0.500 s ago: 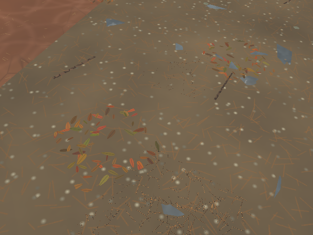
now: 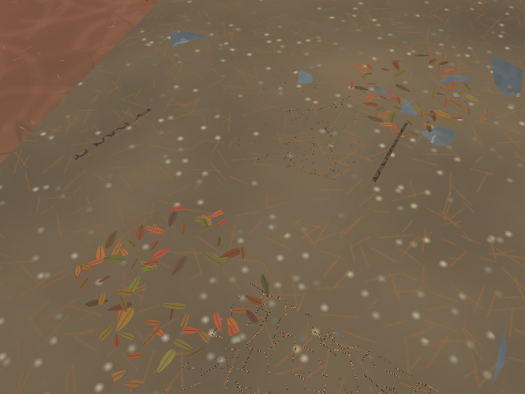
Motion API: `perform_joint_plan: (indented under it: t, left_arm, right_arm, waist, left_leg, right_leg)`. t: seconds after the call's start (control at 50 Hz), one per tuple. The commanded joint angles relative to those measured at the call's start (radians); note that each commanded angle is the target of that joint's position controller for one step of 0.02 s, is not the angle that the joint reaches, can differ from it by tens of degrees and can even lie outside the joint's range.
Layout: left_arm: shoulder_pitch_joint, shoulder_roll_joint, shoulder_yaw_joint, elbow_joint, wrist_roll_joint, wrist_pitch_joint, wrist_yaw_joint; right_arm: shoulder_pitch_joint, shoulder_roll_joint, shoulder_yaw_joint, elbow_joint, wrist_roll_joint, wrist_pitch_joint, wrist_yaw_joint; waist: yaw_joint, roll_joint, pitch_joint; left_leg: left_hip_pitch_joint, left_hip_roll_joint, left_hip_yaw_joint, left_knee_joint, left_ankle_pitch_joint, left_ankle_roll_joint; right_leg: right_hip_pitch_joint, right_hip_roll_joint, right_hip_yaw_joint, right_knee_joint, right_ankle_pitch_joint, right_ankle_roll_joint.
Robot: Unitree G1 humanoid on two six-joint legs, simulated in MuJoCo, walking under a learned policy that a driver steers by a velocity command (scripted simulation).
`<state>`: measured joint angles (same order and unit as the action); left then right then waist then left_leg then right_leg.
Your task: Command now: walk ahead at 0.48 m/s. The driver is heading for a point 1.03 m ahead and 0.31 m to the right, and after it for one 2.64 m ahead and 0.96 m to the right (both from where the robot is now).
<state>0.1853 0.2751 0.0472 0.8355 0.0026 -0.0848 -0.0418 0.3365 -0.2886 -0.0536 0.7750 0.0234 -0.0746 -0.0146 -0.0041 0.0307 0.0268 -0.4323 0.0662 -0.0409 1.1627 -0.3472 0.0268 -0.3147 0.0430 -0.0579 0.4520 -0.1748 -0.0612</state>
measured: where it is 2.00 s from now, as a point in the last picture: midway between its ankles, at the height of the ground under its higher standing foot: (341, 216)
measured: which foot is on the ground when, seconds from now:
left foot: up 0.00-0.36, down 0.38-0.94, up 0.96-1.00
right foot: down 0.00-0.40, up 0.42-0.90, down 0.92-1.00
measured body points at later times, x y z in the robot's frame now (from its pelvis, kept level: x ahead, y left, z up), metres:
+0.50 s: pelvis +0.29 +0.06 +0.00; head +0.32 +0.07 +0.44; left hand +0.34 +0.33 -0.14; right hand +0.44 -0.21 -0.10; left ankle +0.36 +0.14 -0.74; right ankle +0.17 -0.09 -0.64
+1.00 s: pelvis +0.57 -0.02 -0.02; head +0.61 -0.04 +0.43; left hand +0.81 +0.19 -0.11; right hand +0.55 -0.31 -0.14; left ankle +0.43 +0.16 -0.64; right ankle +0.63 -0.11 -0.74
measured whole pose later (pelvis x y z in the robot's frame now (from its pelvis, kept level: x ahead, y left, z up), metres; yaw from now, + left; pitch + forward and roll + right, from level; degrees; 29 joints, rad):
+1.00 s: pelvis +0.57 -0.02 -0.02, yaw -18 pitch +1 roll +1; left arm 0.13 0.29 0.08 0.72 -0.02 -0.04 -0.04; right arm 0.26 -0.29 -0.06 0.84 0.02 -0.08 -0.01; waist -0.01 0.00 0.07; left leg -0.22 0.05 0.04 1.12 -0.48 -0.01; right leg -0.47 0.06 -0.04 0.63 -0.20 -0.11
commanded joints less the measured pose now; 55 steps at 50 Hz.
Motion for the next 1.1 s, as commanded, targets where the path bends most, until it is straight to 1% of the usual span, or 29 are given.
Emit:
perform_joint_plan:
  t: [0.02,0.1,0.18,0.26,0.32,0.34,0.36,0.38,0.4,0.42,0.44,0.46,0.48,0.5,0.54,0.6,0.7,0.8,0.86,0.9,0.92,0.94,0.96,0.98,1.0,1.02,1.04,1.06,1.1]
  left_arm:
    - [0.012,0.109,0.026,-0.039,0.003,-0.021,0.007]
    - [0.047,0.141,0.032,-0.014,-0.007,-0.026,0.021]
    - [0.111,0.165,0.033,0.004,-0.017,-0.015,0.031]
    - [0.188,0.181,0.037,0.039,-0.027,0.008,0.035]
    - [0.182,0.2,0.046,0.048,-0.028,0.027,0.042]
    - [0.166,0.209,0.048,0.045,-0.027,0.032,0.045]
    - [0.15,0.196,0.043,0.042,-0.023,0.039,0.046]
    - [0.155,0.152,0.023,0.022,-0.005,0.038,0.048]
    - [0.295,0.022,-0.017,0.005,-0.004,0.017,0.037]
    - [0.251,0.09,-0.004,0.026,-0.021,-0.005,0.03]
    - [0.151,0.165,0.019,-0.008,-0.054,-0.014,0.025]
    - [0.092,0.159,0.018,-0.025,-0.056,-0.015,0.028]
    - [0.07,0.148,0.022,-0.026,-0.04,-0.01,0.031]
    - [0.097,0.137,0.028,-0.016,-0.036,0.006,0.034]
    - [0.144,0.095,0.025,0.004,-0.038,0.036,0.037]
    - [0.091,0.078,0.028,-0.019,-0.032,0.055,0.044]
    - [-0.046,0.049,0.02,-0.065,-0.02,0.039,0.018]
    - [-0.184,0.037,0.01,-0.144,-0.02,0.038,-0.011]
    - [-0.162,0.066,0.025,-0.174,-0.023,0.041,-0.025]
    - [0.014,0.13,0.062,-0.146,-0.029,0.046,-0.021]
    - [0.182,0.193,0.097,-0.105,-0.03,0.05,-0.006]
    - [0.263,0.309,0.127,-0.088,-0.032,0.058,0.017]
    - [0.237,0.313,0.115,-0.123,-0.03,0.043,0.011]
    - [0.231,0.229,0.091,-0.123,-0.022,0.032,0.007]
    - [0.186,0.192,0.081,-0.123,-0.023,0.023,0.007]
    - [0.114,0.159,0.071,-0.134,-0.025,0.02,0.008]
    - [0.06,0.125,0.059,-0.151,-0.019,0.019,0.012]
    - [0.036,0.117,0.055,-0.167,-0.01,0.019,0.017]
    - [0.039,0.137,0.06,-0.171,-0.014,0.016,0.027]
  right_arm:
    - [0.026,-0.076,-0.026,-0.062,-0.005,-0.002,-0.001]
    - [-0.094,-0.06,-0.018,-0.101,-0.023,0.004,-0.003]
    - [-0.247,-0.025,0.0,-0.133,-0.014,-0.016,0.019]
    - [-0.348,-0.037,0.001,-0.173,-0.004,-0.026,0.044]
    - [-0.321,-0.072,-0.011,-0.179,-0.007,-0.028,0.055]
    - [-0.255,-0.096,-0.022,-0.164,-0.01,-0.027,0.054]
    - [-0.111,-0.133,-0.045,-0.121,-0.012,-0.025,0.047]
    - [0.063,-0.191,-0.065,-0.084,-0.02,-0.02,0.036]
    - [0.127,-0.286,-0.085,-0.068,-0.031,-0.017,0.035]
    - [0.149,-0.185,-0.061,-0.075,-0.026,-0.016,0.034]
    - [0.076,-0.146,-0.044,-0.078,-0.026,-0.018,0.031]
    - [-0.001,-0.127,-0.036,-0.086,-0.026,-0.018,0.029]
    - [-0.056,-0.096,-0.028,-0.084,-0.029,-0.021,0.031]
    - [-0.091,-0.076,-0.023,-0.082,-0.034,-0.031,0.032]
    - [-0.118,-0.066,-0.025,-0.066,-0.036,-0.048,0.034]
    - [-0.11,-0.088,-0.035,-0.036,-0.045,-0.057,0.026]
    - [-0.087,-0.116,-0.042,-0.007,-0.038,-0.046,0.004]
    - [-0.008,-0.146,-0.057,0.04,-0.017,-0.011,-0.003]
    - [-0.033,-0.179,-0.068,0.039,-0.006,0.015,-0.011]
    - [-0.06,-0.2,-0.072,0.03,-0.002,0.032,-0.019]
    - [-0.07,-0.189,-0.064,0.022,-0.002,0.032,-0.023]
    - [0.0,-0.081,-0.031,-0.018,-0.039,0.014,-0.015]
    - [0.0,-0.039,-0.006,-0.046,-0.03,-0.029,0.0]
    - [-0.127,-0.12,-0.025,-0.071,0.012,-0.06,0.016]
    - [-0.171,-0.121,-0.023,-0.088,0.023,-0.076,0.019]
    - [-0.172,-0.118,-0.025,-0.078,0.0,-0.081,0.011]
    - [-0.161,-0.133,-0.035,-0.07,-0.022,-0.073,0.006]
    - [-0.144,-0.132,-0.038,-0.068,-0.028,-0.06,0.007]
    - [-0.131,-0.106,-0.035,-0.072,-0.037,-0.039,0.007]
  waist:
    - [-0.008,-0.122,-0.054]
    - [0.005,-0.084,0.013]
    - [0.063,-0.072,0.035]
    - [0.093,-0.074,0.057]
    - [0.049,-0.097,0.023]
    - [0.007,-0.111,-0.023]
    - [-0.07,-0.099,-0.113]
    - [-0.137,-0.041,-0.256]
    - [-0.077,0.213,-0.395]
    - [-0.119,0.185,-0.435]
    - [-0.115,0.12,-0.264]
    - [-0.082,0.055,-0.165]
    - [-0.051,0.028,-0.094]
    - [-0.015,0.061,-0.069]
    - [0.015,0.067,-0.049]
    - [0.018,0.039,0.001]
    - [-0.026,0.017,0.035]
    - [-0.076,-0.001,0.081]
    - [-0.032,0.037,0.035]
    - [0.076,0.059,-0.077]
    - [0.163,0.024,-0.164]
    - [0.122,-0.208,-0.26]
    - [0.084,-0.241,-0.403]
    - [0.139,-0.137,-0.328]
    - [0.114,-0.1,-0.207]
    - [0.063,-0.029,-0.127]
    - [0.026,-0.039,-0.091]
    - [0.001,-0.058,-0.08]
    - [-0.015,-0.06,-0.069]
  left_leg:
    - [-0.178,0.088,-0.041,-0.019,0.084,-0.004]
    - [-0.264,0.097,-0.02,-0.218,0.247,-0.041]
    - [-0.195,0.047,0.037,-0.498,0.446,-0.037]
    - [-0.219,0.02,0.032,-0.617,0.438,-0.013]
    - [-0.158,-0.009,0.039,-0.656,0.318,0.027]
    - [-0.057,-0.039,0.064,-0.664,0.286,0.046]
    - [0.142,-0.068,0.093,-0.686,0.3,0.076]
    - [0.449,0.047,-0.024,-0.637,0.323,0.129]
    - [0.835,0.309,-0.509,-0.7,0.11,0.293]
    - [0.839,0.34,-0.69,-0.83,0.004,0.284]
    - [0.708,0.313,-0.528,-0.852,-0.006,0.229]
    - [0.554,0.277,-0.392,-0.879,0.071,0.202]
    - [0.43,0.238,-0.296,-0.919,0.133,0.187]
    - [0.346,0.208,-0.217,-0.957,0.179,0.17]
    - [0.262,0.184,-0.117,-1.014,0.242,0.171]
    - [0.255,0.18,-0.003,-1.05,0.333,0.173]
    - [0.313,0.152,0.157,-1.065,0.389,0.136]
    - [0.5,0.216,0.207,-1.005,0.478,0.129]
    - [0.57,0.231,0.243,-0.865,0.85,0.101]
    - [0.539,0.204,0.27,-0.598,1.098,0.068]
    - [0.396,0.159,0.287,-0.356,0.98,0.028]
    - [-0.009,0.042,0.274,0.012,0.297,-0.036]
    - [-0.264,-0.13,0.038,0.239,-0.264,-0.057]
    - [-0.378,-0.067,-0.064,0.262,-0.201,-0.031]
    - [-0.394,-0.023,-0.052,0.194,-0.11,-0.008]
    - [-0.342,0.019,-0.046,0.097,-0.044,-0.009]
    - [-0.267,0.046,-0.046,0.023,0.0,-0.018]
    - [-0.21,0.055,-0.047,-0.008,0.027,-0.029]
    - [-0.177,0.053,-0.026,-0.088,0.059,-0.062]
  right_leg:
    - [0.156,-0.266,0.316,-0.295,0.045,-0.186]
    - [0.139,-0.248,0.21,-0.341,0.177,-0.187]
    - [0.156,-0.208,0.119,-0.344,0.207,-0.145]
    - [0.299,-0.267,0.136,-0.297,0.222,-0.137]
    - [0.397,-0.302,0.14,-0.201,0.398,-0.109]
    - [0.407,-0.289,0.126,-0.117,0.56,-0.095]
    - [0.37,-0.243,0.088,0.056,0.672,-0.07]
    - [0.192,-0.194,0.056,0.326,0.494,-0.038]
    - [-0.242,-0.008,0.04,0.727,-0.081,0.033]
    - [-0.36,-0.001,0.194,0.844,-0.395,0.02]
    - [-0.434,-0.054,0.198,0.882,-0.337,0.007]
    - [-0.419,-0.109,0.166,0.838,-0.243,0.007]
    - [-0.388,-0.141,0.159,0.777,-0.178,0.015]
    - [-0.322,-0.172,0.169,0.734,-0.127,0.022]
    - [-0.262,-0.178,0.164,0.713,-0.079,0.042]
    - [-0.341,-0.177,0.188,0.628,0.032,0.064]
    - [-0.343,-0.155,0.116,0.332,0.272,0.065]
    - [-0.413,-0.14,0.051,0.192,0.2,0.025]
    - [-0.324,-0.079,-0.021,0.173,0.051,-0.025]
    - [-0.076,0.004,-0.068,0.159,-0.009,-0.077]
    - [0.196,0.022,-0.026,0.091,0.048,-0.119]
    - [0.564,-0.22,0.393,0.085,0.023,-0.25]
    - [0.737,-0.379,0.9,-0.104,-0.14,-0.399]
    - [0.703,-0.361,0.81,-0.163,-0.14,-0.337]
    - [0.571,-0.326,0.666,-0.163,-0.081,-0.297]
    - [0.414,-0.279,0.553,-0.166,0.021,-0.261]
    - [0.299,-0.245,0.475,-0.183,0.118,-0.244]
    - [0.227,-0.223,0.445,-0.205,0.17,-0.241]
    - [0.148,-0.203,0.39,-0.226,0.272,-0.248]
Keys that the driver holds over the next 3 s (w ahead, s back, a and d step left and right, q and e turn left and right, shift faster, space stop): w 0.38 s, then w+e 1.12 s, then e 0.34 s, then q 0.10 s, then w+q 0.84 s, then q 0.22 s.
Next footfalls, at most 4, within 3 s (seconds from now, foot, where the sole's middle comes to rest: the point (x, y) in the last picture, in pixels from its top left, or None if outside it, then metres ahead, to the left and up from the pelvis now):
0.38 left None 0.40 0.15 -0.77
0.92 right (325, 318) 0.67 -0.12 -0.77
1.40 left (293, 215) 1.01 -0.05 -0.77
1.86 right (394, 218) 1.00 -0.36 -0.77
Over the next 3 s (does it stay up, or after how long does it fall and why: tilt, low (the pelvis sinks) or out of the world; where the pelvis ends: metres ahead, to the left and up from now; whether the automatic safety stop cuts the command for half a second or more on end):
stays up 1.32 -0.43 0.01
